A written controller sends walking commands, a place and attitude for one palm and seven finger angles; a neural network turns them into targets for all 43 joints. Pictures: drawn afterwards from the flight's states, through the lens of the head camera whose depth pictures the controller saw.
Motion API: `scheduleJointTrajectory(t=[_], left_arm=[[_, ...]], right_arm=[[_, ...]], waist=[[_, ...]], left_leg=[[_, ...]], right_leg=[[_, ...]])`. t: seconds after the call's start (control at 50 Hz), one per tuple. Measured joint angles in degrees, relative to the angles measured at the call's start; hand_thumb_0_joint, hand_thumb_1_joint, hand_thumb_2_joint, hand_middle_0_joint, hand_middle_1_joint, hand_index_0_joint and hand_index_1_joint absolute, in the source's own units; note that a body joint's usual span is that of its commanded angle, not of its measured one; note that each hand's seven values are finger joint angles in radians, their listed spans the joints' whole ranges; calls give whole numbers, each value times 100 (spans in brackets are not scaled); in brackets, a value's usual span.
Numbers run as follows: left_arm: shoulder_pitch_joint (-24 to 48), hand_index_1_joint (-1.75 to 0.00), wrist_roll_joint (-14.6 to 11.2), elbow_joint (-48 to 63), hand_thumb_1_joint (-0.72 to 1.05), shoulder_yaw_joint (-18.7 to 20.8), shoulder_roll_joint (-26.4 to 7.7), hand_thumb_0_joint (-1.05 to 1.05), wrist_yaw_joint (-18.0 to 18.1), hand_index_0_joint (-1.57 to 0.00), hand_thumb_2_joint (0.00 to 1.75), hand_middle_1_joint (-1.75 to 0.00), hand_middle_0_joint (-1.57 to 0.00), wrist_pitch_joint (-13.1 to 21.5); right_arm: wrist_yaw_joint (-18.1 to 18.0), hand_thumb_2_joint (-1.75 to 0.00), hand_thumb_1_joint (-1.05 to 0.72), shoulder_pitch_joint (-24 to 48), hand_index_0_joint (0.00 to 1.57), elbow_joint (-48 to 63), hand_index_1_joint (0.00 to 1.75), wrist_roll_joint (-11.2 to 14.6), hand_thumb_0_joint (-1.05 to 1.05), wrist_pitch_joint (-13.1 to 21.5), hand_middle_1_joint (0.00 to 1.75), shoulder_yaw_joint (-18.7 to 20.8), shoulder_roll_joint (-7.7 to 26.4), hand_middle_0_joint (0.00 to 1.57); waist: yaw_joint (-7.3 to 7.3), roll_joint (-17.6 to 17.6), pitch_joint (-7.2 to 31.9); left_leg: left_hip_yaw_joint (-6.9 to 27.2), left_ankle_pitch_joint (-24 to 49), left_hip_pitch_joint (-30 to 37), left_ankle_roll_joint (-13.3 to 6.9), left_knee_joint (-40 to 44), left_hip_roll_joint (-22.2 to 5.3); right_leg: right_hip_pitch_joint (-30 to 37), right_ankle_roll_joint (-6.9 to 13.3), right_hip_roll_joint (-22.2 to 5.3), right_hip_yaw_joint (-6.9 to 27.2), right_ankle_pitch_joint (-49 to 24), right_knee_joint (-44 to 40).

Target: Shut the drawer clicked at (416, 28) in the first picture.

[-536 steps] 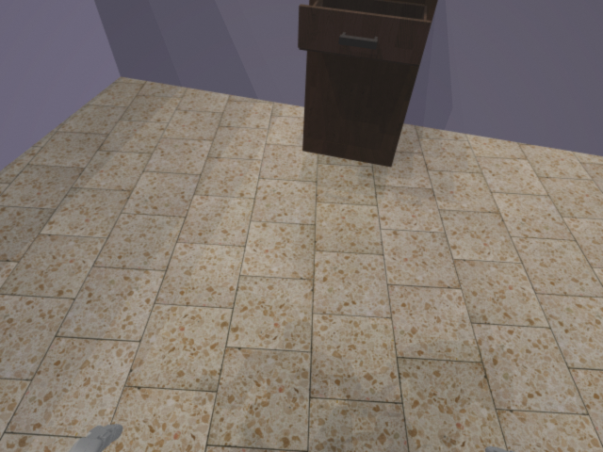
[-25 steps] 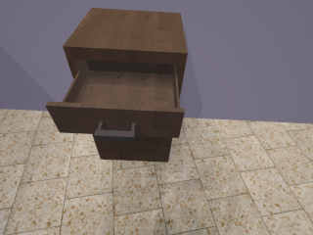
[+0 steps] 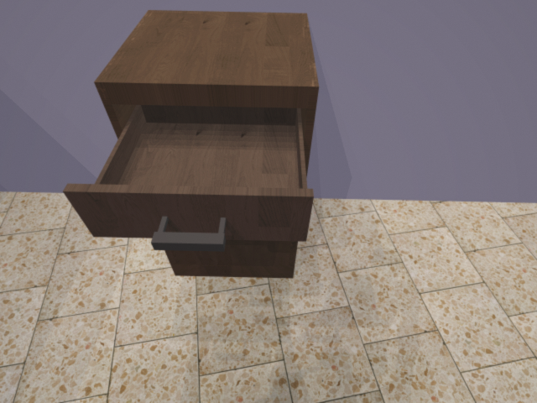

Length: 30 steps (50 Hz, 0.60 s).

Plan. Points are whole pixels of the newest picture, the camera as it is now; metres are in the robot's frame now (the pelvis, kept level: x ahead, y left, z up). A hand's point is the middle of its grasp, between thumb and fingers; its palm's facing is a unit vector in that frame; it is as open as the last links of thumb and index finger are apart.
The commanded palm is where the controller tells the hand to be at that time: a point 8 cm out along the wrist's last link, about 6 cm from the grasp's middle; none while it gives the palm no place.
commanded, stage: shuffle to correct the standing spot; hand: left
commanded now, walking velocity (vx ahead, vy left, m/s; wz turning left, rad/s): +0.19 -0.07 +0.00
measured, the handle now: (191, 231) +0.41 +0.17 -0.02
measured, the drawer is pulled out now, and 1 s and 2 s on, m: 0.28 0.28 0.28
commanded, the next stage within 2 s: come to a stop and stand still in 0.50 s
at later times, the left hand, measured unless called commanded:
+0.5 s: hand out of the picture +0.11 +0.19 -0.17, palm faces +0.02 -0.99 -0.16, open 7.4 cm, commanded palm none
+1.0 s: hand (198, 390) +0.18 +0.14 -0.17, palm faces +0.01 -0.98 -0.21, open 7.3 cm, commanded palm none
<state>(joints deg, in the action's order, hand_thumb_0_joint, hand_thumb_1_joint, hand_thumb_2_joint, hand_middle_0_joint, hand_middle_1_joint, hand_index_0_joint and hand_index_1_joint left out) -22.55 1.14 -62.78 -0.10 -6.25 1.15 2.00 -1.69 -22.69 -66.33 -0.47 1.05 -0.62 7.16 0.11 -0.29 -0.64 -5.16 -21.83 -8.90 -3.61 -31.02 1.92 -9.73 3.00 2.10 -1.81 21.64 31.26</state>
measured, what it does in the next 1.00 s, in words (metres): walks ahead: left foot, then right foot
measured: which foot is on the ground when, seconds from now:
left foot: down 0.00-0.00, up 0.02-0.24, down 0.26-0.66, up 0.68-0.92, down 0.94-1.00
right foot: down 0.00-0.26, up 0.28-0.64, down 0.66-1.00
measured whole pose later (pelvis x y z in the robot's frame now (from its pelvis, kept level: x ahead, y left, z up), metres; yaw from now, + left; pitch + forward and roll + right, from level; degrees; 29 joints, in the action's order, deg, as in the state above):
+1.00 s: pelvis +0.12 -0.04 +0.00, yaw -2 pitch -3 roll +1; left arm -12.0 0.7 -57.6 1.6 -10.2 2.2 -1.0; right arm -1.6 -11.9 -58.4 -0.2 -2.6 1.6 9.0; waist -0.5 1.6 -5.8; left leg -5.4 -14.0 -14.2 -1.6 -31.1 0.5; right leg -13.3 2.3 -0.5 -4.0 18.0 33.8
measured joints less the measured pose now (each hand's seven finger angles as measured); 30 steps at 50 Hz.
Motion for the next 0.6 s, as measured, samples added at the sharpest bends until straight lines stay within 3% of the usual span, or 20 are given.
scheduleJointTrajectory(t=[0.08,0.12,0.16,0.22,0.26,0.3,0.34,0.38,0.48,0.6], left_arm=[[-87,-30,8,-4,90,59,-22,0,86,-19,90,-30,-20,126],[-181,-30,28,-24,90,74,-17,0,105,-20,90,-30,-20,127],[-286,-30,43,-85,90,73,-7,0,93,-20,90,-30,-20,93],[-425,-30,29,-208,90,79,-13,0,22,-20,90,-30,-20,4],[-501,-30,-1,-244,90,85,9,0,-36,-20,90,-30,-20,-51],[-370,-30,3,-233,90,104,-71,0,-62,-20,90,-30,-20,-176],[-154,-30,63,-123,90,152,-199,0,-66,-20,90,-30,-20,-250],[124,-30,87,56,90,213,-317,0,-93,-20,90,-30,-20,-267],[626,-30,55,557,91,278,-417,0,-144,-19,90,-30,-20,-221],[899,-30,45,724,91,283,-457,0,-167,-19,90,-30,-20,-259]], right_arm=[[42,-90,-91,246,20,48,30,-13,1,-50,30,27,-57,20],[73,-90,-91,471,20,140,30,-5,1,-54,30,67,-50,20],[40,-90,-93,702,20,233,30,-38,2,-87,30,121,29,20],[72,-90,-94,928,20,477,30,-12,3,24,30,191,161,20],[61,-90,-94,992,20,677,30,-44,3,199,30,205,255,20],[30,-90,-94,1051,20,792,30,-67,2,242,30,204,215,19],[35,-90,-93,993,20,843,30,-86,2,197,30,177,138,19],[33,-90,-92,887,20,820,30,-97,1,142,30,145,59,19],[46,-90,-94,671,20,674,30,-113,1,30,30,149,53,20],[115,-90,-92,553,20,711,30,-147,1,-71,30,200,62,20]], waist=[[-113,121,-116],[-197,208,-174],[-227,280,-201],[-165,394,-219],[-107,352,-225],[-76,464,-296],[-68,514,-288],[-84,482,-266],[-98,257,-196],[126,112,-125]], left_leg=[[55,-837,-779,76,-1713,-152],[78,-992,-1139,86,-2122,-211],[102,-835,-1392,95,-2041,-271],[53,86,-1337,114,-1023,-317],[78,787,-1163,55,-423,-381],[-53,769,-1179,68,-717,-339],[-89,660,-1062,68,-611,-307],[-39,775,-921,99,-277,-290],[84,1121,-632,170,469,-332],[84,993,-567,356,515,-456]], right_leg=[[241,95,84,-80,-2,-238],[420,85,91,-32,-59,-435],[588,42,69,16,-76,-588],[724,-69,-17,79,116,-453],[460,-75,-5,95,480,359],[-169,-13,-71,161,775,1922],[-817,7,-125,105,702,3081],[-1332,-34,-235,1,360,3515],[-1838,-209,-514,-62,-181,2784],[-1353,-317,-545,-134,-242,1008]])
